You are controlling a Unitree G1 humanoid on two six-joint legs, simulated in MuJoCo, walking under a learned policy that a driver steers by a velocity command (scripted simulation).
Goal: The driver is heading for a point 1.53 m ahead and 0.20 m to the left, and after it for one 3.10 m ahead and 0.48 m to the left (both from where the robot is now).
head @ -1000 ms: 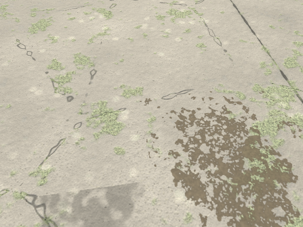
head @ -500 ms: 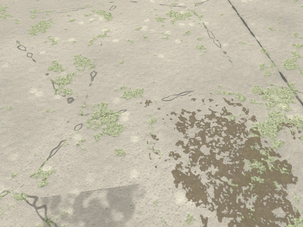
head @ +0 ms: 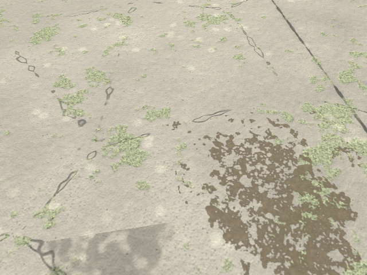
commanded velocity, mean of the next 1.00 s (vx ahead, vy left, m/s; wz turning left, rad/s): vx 0.41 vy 0.00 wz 0.00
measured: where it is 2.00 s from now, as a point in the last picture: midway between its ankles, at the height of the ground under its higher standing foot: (201, 163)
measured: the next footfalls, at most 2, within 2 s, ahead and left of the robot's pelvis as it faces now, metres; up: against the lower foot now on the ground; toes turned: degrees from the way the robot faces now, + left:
left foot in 0.70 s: +0.47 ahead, +0.08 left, +0.00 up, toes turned +2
right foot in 1.24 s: +0.78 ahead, -0.16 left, +0.00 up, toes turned -2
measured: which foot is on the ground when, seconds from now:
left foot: down 0.00-0.22, up 0.24-0.68, down 0.70-1.00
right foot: down 0.00-0.70, up 0.72-1.00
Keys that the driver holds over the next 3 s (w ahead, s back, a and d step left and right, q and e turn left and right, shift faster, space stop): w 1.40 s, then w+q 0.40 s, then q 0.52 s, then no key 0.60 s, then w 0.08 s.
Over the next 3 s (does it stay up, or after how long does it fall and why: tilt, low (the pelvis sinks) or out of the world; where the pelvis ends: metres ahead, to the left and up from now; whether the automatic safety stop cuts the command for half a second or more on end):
stays up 1.14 0.05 0.00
